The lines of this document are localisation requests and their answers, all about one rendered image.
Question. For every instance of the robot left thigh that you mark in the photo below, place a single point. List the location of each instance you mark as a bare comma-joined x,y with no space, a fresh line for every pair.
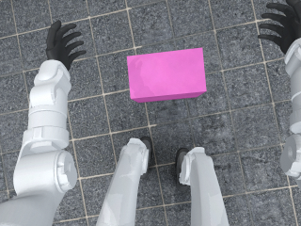
119,205

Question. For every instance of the left robot upper arm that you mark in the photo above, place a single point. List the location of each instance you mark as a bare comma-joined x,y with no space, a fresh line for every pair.
41,181

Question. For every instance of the left robot shin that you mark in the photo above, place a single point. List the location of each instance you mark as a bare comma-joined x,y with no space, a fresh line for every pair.
134,141

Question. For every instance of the robot right forearm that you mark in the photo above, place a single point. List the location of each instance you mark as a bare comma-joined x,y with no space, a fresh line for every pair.
292,60

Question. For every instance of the robot left forearm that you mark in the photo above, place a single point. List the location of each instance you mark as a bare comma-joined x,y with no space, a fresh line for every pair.
48,111

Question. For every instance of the right robot upper arm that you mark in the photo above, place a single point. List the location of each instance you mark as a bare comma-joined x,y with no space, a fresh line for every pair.
290,159

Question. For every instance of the robot right hand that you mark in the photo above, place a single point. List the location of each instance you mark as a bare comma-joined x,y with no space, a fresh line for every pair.
291,22

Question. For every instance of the robot left hand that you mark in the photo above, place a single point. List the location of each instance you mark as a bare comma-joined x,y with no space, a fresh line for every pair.
56,46

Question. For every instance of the carton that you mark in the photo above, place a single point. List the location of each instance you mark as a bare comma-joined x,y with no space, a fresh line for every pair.
167,75

